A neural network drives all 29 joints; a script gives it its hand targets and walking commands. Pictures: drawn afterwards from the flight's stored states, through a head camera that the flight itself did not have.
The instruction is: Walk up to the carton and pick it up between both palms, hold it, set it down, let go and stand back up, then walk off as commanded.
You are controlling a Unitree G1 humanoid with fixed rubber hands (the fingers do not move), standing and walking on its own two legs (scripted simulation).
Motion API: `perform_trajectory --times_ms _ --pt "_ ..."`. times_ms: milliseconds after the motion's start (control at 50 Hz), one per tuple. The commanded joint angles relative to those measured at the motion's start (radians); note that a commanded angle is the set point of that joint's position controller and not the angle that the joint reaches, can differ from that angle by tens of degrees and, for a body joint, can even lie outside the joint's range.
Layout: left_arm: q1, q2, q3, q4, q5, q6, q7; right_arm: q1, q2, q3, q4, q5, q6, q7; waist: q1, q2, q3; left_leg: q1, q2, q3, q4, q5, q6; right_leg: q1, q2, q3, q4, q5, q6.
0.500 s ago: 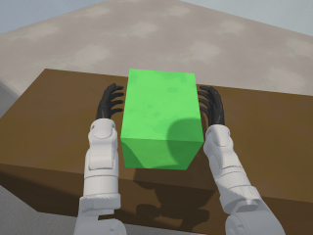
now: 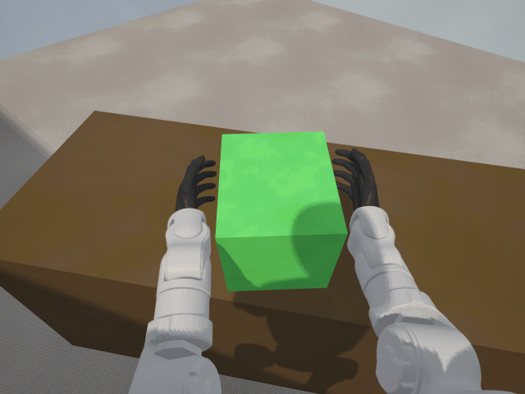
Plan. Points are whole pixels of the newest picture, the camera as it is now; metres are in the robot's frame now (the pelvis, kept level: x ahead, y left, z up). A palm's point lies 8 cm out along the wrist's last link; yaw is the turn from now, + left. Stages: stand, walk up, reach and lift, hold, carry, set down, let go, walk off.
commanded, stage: set down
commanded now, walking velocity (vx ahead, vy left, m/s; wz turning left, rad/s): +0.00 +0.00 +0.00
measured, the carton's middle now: (275, 212) +0.41 +0.03 +0.04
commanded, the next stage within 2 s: none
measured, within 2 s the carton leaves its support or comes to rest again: rests again in 2.00 s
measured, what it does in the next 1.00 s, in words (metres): stands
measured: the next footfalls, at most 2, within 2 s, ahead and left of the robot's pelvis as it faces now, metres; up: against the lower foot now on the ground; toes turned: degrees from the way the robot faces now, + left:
none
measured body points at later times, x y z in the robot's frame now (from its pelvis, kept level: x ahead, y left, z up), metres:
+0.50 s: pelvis +0.01 -0.01 +0.00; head +0.05 -0.01 +0.45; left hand +0.38 +0.16 +0.05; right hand +0.44 -0.10 +0.07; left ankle +0.02 +0.14 -0.75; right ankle -0.01 -0.08 -0.75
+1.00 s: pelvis +0.01 -0.01 +0.00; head +0.09 -0.01 +0.44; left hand +0.39 +0.16 +0.03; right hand +0.46 -0.10 +0.04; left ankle +0.02 +0.14 -0.75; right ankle -0.01 -0.08 -0.75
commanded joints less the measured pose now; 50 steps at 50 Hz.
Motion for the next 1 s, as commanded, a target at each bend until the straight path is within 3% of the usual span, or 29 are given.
perform_trajectory --times_ms 0,20,40,80,100,140,180,200,240,260,280,340,380,440,460,480,520,560,580,640,700,740,760,800,840,900,920,960,980 --pt "-0.626 -0.498 -0.388 -0.059 -0.055 -0.123 -0.065 -0.598 0.386 0.224 -0.069 -0.06 -0.067 0.128 -0.016 0.12 -0.432 0.203 -0.027 0.065 0.038 0.314 0.01 -0.009 -0.003 -0.042 -0.028 0.154 0.051" --pt "-0.646 -0.51 -0.384 -0.074 -0.053 -0.137 -0.065 -0.59 0.4 0.223 -0.058 -0.056 -0.078 0.132 -0.024 0.085 -0.456 0.215 -0.023 0.07 0.047 0.351 0.013 -0.001 0.003 -0.035 -0.023 0.19 0.051" --pt "-0.649 -0.496 -0.359 -0.048 -0.042 -0.143 -0.06 -0.674 0.412 0.239 -0.112 -0.042 -0.087 0.132 0.023 0.07 -0.447 0.182 -0.026 0.087 0.042 0.329 0.021 0.011 -0.003 -0.028 -0.02 0.205 0.059" --pt "-0.68 -0.486 -0.346 -0.019 -0.039 -0.156 -0.061 -0.667 0.405 0.214 -0.075 -0.056 -0.08 0.134 0.004 0.069 -0.432 0.165 -0.031 0.092 0.034 0.297 0.029 0.014 -0.004 -0.031 -0.013 0.208 0.07" --pt "-0.644 -0.461 -0.32 -0.006 -0.03 -0.162 -0.055 -0.646 0.417 0.238 -0.059 -0.052 -0.079 0.14 0.036 0.06 -0.458 0.15 -0.027 0.096 0.031 0.309 0.031 0.033 -0.006 -0.022 -0.007 0.228 0.069" --pt "-0.671 -0.49 -0.335 -0.016 -0.056 -0.194 -0.05 -0.652 0.435 0.249 -0.041 -0.053 -0.096 0.136 0.034 0.059 -0.484 0.13 -0.026 0.095 0.045 0.354 0.029 0.06 -0.005 -0.017 0.009 0.321 0.068" --pt "-0.644 -0.469 -0.291 -0.007 -0.041 -0.208 -0.044 -0.653 0.431 0.254 -0.034 -0.053 -0.099 0.136 0.06 0.037 -0.504 0.11 -0.031 0.102 0.033 0.346 0.032 0.096 -0.013 -0.008 0.011 0.371 0.074" --pt "-0.591 -0.437 -0.254 0.013 -0.02 -0.201 -0.055 -0.648 0.431 0.279 -0.045 -0.05 -0.087 0.136 0.096 -0.002 -0.452 0.067 -0.033 0.112 0.008 0.289 0.047 0.135 -0.037 0.014 0.021 0.461 0.103" --pt "-0.672 -0.418 -0.246 0.017 -0.032 -0.22 -0.06 -0.643 0.416 0.235 -0.011 -0.071 -0.084 0.137 0.057 0.01 -0.461 -0.002 -0.035 0.103 -0.014 0.225 0.052 0.161 -0.034 0.011 0.029 0.4 0.096" --pt "-0.696 -0.439 -0.252 0.002 -0.044 -0.227 -0.056 -0.69 0.435 0.254 -0.026 -0.071 -0.09 0.135 0.076 -0.007 -0.461 0.013 -0.033 0.112 -0.018 0.226 0.054 0.135 -0.034 -0.001 0.043 0.433 0.108" --pt "-0.682 -0.458 -0.264 0.007 -0.052 -0.237 -0.057 -0.685 0.443 0.24 -0.048 -0.081 -0.1 0.132 0.052 -0.021 -0.521 0.026 -0.034 0.101 -0.006 0.261 0.046 0.145 -0.027 -0.006 0.04 0.444 0.107" --pt "-0.66 -0.444 -0.212 0.031 -0.011 -0.267 -0.048 -0.61 0.443 0.212 0.052 -0.087 -0.107 0.146 0.058 0.009 -0.522 0.002 -0.033 0.103 -0.002 0.282 0.049 0.159 -0.039 0.005 0.05 0.496 0.108" --pt "-0.713 -0.441 -0.227 0.026 -0.03 -0.286 -0.053 -0.64 0.436 0.174 0.039 -0.121 -0.11 0.139 0.038 0.014 -0.546 -0.018 -0.036 0.107 -0.009 0.257 0.045 0.134 -0.047 0.011 0.044 0.494 0.108" --pt "-0.716 -0.46 -0.227 0.037 -0.034 -0.328 -0.033 -0.649 0.436 0.18 0.049 -0.146 -0.136 0.143 0.053 0.03 -0.629 -0.033 -0.03 0.106 0.011 0.294 0.042 0.122 -0.034 0.008 0.055 0.487 0.098" --pt "-0.708 -0.477 -0.234 0.037 -0.042 -0.343 -0.028 -0.645 0.441 0.163 0.056 -0.149 -0.146 0.14 0.024 0.02 -0.663 -0.008 -0.031 0.108 0.025 0.337 0.034 0.11 -0.025 0.002 0.054 0.531 0.089" --pt "-0.723 -0.462 -0.224 0.043 -0.028 -0.358 -0.022 -0.646 0.444 0.169 0.097 -0.153 -0.148 0.144 0.052 0.023 -0.669 -0.014 -0.025 0.106 0.041 0.356 0.037 0.115 -0.026 0.006 0.066 0.548 0.091" --pt "-0.686 -0.44 -0.188 0.105 -0.008 -0.361 -0.024 -0.623 0.426 0.152 0.135 -0.162 -0.149 0.138 0.047 -0.004 -0.563 -0.082 -0.031 0.106 0.027 0.333 0.035 0.164 -0.039 0.009 0.08 0.623 0.112" --pt "-0.751 -0.472 -0.211 0.082 -0.03 -0.378 -0.015 -0.657 0.424 0.111 0.125 -0.176 -0.162 0.141 0.013 0.028 -0.647 -0.084 -0.032 0.106 0.033 0.312 0.027 0.124 -0.039 0.003 0.073 0.531 0.096" --pt "-0.732 -0.473 -0.198 0.079 -0.025 -0.391 -0.005 -0.675 0.421 0.137 0.106 -0.18 -0.177 0.146 0.041 0.022 -0.666 -0.072 -0.025 0.104 0.035 0.347 0.028 0.103 -0.023 -0.002 0.075 0.516 0.088" --pt "-0.744 -0.493 -0.217 0.112 -0.025 -0.4 0.008 -0.672 0.404 0.102 0.171 -0.18 -0.17 0.15 0.03 0.037 -0.671 0.006 -0.015 0.096 0.069 0.441 0.015 0.023 -0.008 -0.012 0.059 0.481 0.067" --pt "-0.732 -0.483 -0.207 0.107 -0.028 -0.408 0.028 -0.662 0.392 0.082 0.198 -0.179 -0.169 0.162 0.047 0.061 -0.679 0.031 -0.006 0.095 0.092 0.454 0.011 -0.049 -0.002 -0.013 0.032 0.386 0.038" --pt "-0.694 -0.494 -0.218 0.101 -0.029 -0.396 0.048 -0.673 0.36 0.083 0.223 -0.163 -0.168 0.177 0.069 0.091 -0.722 0.111 0.013 0.089 0.126 0.573 -0.003 -0.108 0.021 -0.025 0.025 0.368 0.018" --pt "-0.679 -0.509 -0.239 0.117 -0.036 -0.399 0.048 -0.663 0.379 0.079 0.221 -0.16 -0.171 0.175 0.05 0.085 -0.697 0.099 0.007 0.082 0.135 0.574 -0.004 -0.117 0.022 -0.021 0.025 0.38 0.019" --pt "-0.707 -0.468 -0.183 0.147 -0.008 -0.388 0.051 -0.68 0.356 0.062 0.253 -0.15 -0.156 0.176 0.088 0.069 -0.648 0.076 0.004 0.098 0.11 0.512 0.0 -0.113 0.014 -0.01 0.01 0.31 0.016" --pt "-0.717 -0.485 -0.195 0.138 -0.019 -0.395 0.065 -0.704 0.355 0.057 0.262 -0.159 -0.152 0.182 0.089 0.083 -0.673 0.093 0.009 0.092 0.119 0.526 -0.002 -0.156 0.016 -0.012 0.009 0.295 0.012" --pt "-0.681 -0.491 -0.197 0.135 -0.016 -0.403 0.072 -0.707 0.342 0.046 0.257 -0.175 -0.167 0.189 0.086 0.078 -0.703 0.119 0.02 0.081 0.153 0.631 -0.012 -0.207 0.028 -0.013 0.01 0.329 0.005" --pt "-0.67 -0.481 -0.156 0.173 -0.008 -0.411 0.058 -0.691 0.383 0.076 0.242 -0.188 -0.167 0.181 0.107 -0.006 -0.708 0.054 -0.003 0.106 0.144 0.595 0.009 -0.117 0.011 0.012 0.02 0.421 0.021" --pt "-0.706 -0.444 -0.131 0.163 -0.002 -0.416 0.049 -0.711 0.363 0.049 0.256 -0.2 -0.164 0.178 0.095 0.022 -0.644 -0.093 -0.016 0.109 0.099 0.455 0.021 -0.02 -0.02 0.038 0.062 0.492 0.05" --pt "-0.693 -0.46 -0.129 0.185 -0.004 -0.431 0.039 -0.687 0.392 0.065 0.248 -0.199 -0.171 0.175 0.083 -0.007 -0.667 -0.117 -0.023 0.114 0.097 0.435 0.025 0.036 -0.019 0.037 0.085 0.545 0.061"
